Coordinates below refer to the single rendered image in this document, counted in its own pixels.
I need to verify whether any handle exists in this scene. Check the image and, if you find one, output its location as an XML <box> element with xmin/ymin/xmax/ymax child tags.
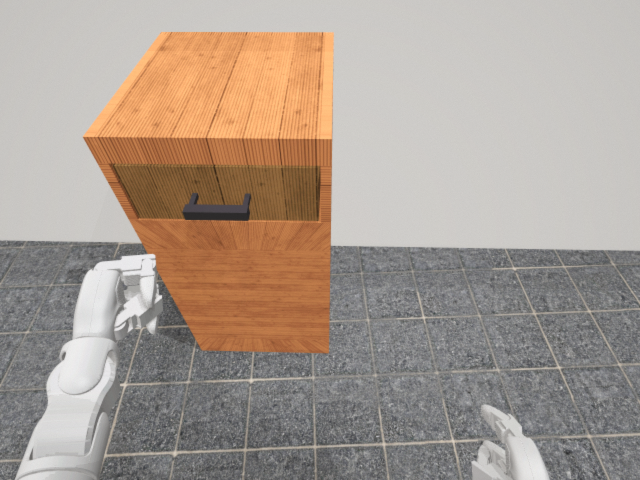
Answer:
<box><xmin>182</xmin><ymin>193</ymin><xmax>251</xmax><ymax>221</ymax></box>

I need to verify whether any right robot hand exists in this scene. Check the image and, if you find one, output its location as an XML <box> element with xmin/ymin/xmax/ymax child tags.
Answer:
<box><xmin>472</xmin><ymin>404</ymin><xmax>550</xmax><ymax>480</ymax></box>

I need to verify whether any drawer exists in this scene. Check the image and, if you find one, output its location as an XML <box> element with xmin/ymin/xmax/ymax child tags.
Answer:
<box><xmin>112</xmin><ymin>164</ymin><xmax>321</xmax><ymax>221</ymax></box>

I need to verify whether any cabinet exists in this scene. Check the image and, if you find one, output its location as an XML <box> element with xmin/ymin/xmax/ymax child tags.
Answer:
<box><xmin>83</xmin><ymin>32</ymin><xmax>334</xmax><ymax>353</ymax></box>

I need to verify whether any left robot hand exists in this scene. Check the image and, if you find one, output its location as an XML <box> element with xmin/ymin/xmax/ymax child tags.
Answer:
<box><xmin>72</xmin><ymin>254</ymin><xmax>163</xmax><ymax>346</ymax></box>

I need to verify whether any left robot forearm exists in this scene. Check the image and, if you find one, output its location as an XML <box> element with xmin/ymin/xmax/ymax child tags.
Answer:
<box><xmin>15</xmin><ymin>336</ymin><xmax>120</xmax><ymax>480</ymax></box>

